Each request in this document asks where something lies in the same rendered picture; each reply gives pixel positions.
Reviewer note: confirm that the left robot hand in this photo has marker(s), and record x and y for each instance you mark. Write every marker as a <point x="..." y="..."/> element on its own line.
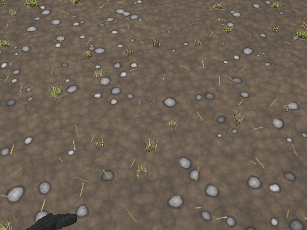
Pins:
<point x="54" y="222"/>

